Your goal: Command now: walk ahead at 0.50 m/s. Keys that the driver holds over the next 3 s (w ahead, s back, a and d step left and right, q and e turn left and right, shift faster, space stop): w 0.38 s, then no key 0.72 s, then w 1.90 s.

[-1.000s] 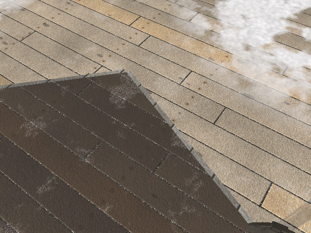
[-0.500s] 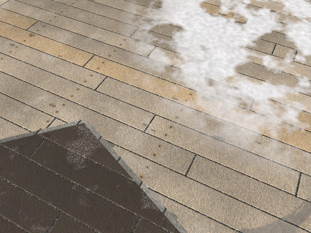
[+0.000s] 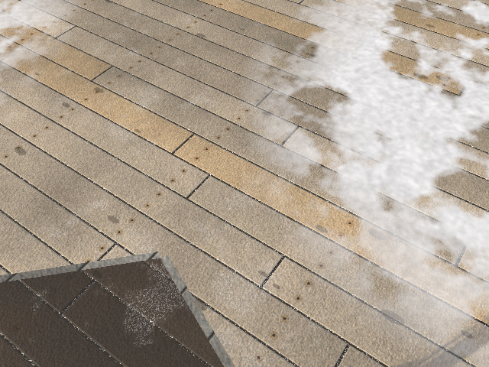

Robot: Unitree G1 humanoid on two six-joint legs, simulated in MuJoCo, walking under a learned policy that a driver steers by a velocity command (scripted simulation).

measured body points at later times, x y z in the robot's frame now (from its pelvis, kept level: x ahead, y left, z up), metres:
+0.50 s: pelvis +0.26 +0.05 +0.00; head +0.28 +0.06 +0.45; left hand +0.38 +0.29 -0.14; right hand +0.20 -0.18 -0.14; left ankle +0.22 +0.11 -0.74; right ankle +0.39 -0.10 -0.68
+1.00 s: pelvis +0.37 +0.03 -0.01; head +0.37 +0.03 +0.44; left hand +0.39 +0.25 -0.17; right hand +0.38 -0.20 -0.17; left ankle +0.36 +0.15 -0.75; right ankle +0.44 -0.04 -0.74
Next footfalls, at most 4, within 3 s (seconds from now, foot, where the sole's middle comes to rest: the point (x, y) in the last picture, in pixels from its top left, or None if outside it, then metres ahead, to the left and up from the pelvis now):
0.16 left None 0.26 0.11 -0.78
0.66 right None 0.48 -0.04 -0.78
1.00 left None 0.40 0.15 -0.78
1.88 left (238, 260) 0.81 0.11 -0.78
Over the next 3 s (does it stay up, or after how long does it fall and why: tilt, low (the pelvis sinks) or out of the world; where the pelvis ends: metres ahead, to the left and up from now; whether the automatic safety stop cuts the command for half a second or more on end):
stays up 1.26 0.05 -0.02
